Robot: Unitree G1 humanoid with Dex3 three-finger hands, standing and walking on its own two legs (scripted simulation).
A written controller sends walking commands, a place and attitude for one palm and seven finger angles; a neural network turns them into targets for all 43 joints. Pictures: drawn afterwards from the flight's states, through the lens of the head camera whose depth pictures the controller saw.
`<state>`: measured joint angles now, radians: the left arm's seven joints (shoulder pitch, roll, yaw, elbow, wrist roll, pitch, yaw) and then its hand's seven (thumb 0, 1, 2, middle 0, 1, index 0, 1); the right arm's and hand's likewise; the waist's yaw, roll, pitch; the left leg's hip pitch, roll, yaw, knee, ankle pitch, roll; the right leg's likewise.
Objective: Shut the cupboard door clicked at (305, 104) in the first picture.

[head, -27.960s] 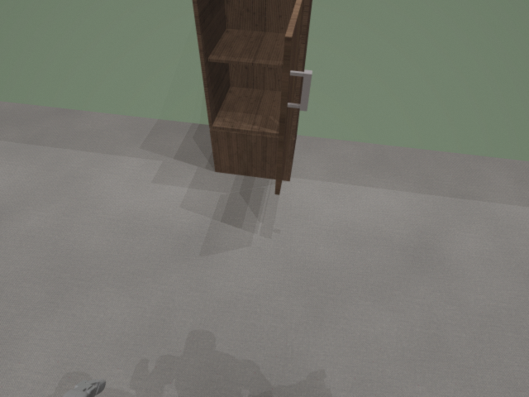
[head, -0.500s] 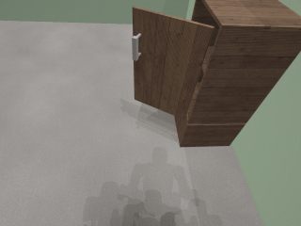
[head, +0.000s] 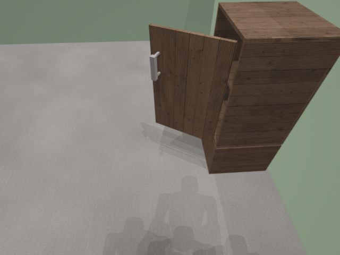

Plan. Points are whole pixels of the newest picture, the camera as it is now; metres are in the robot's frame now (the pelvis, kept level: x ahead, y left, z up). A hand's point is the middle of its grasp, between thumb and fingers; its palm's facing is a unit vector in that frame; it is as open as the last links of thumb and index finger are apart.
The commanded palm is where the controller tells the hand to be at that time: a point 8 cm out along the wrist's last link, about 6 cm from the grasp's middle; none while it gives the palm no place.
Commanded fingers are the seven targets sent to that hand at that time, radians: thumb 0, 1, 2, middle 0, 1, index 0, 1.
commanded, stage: let the arm hang, fingers relaxed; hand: left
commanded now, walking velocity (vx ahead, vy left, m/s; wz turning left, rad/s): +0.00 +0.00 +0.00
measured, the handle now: (156, 66) +0.91 +0.12 -0.03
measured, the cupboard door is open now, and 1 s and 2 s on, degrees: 60 60 60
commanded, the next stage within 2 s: look to check the result in 0.30 s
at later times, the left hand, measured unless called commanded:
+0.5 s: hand out of the picture -0.02 +0.17 -0.18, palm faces +0.04 -0.99 -0.16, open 7.3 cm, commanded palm none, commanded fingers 0.00 0.90 0.90 -0.20 -0.30 -0.20 -0.30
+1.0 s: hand out of the picture +0.00 +0.17 -0.18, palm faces +0.03 -0.99 -0.16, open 7.4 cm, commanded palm none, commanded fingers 0.00 0.90 0.90 -0.20 -0.30 -0.20 -0.30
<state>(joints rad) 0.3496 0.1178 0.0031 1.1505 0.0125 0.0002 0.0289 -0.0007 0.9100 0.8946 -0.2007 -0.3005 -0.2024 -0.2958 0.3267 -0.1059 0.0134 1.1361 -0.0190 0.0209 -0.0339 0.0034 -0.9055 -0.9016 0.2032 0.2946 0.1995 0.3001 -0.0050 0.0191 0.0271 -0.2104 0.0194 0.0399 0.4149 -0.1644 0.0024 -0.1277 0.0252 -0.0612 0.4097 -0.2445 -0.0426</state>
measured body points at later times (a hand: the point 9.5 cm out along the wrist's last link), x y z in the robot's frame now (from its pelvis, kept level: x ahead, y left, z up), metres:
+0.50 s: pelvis +0.01 +0.01 +0.00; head +0.01 +0.01 +0.45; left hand -0.02 +0.22 -0.16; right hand -0.02 -0.20 -0.16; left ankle +0.04 +0.12 -0.74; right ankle -0.01 -0.09 -0.74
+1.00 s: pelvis +0.02 +0.01 +0.00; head +0.02 +0.01 +0.45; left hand +0.00 +0.22 -0.16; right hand +0.00 -0.20 -0.16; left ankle +0.04 +0.12 -0.74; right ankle -0.01 -0.09 -0.74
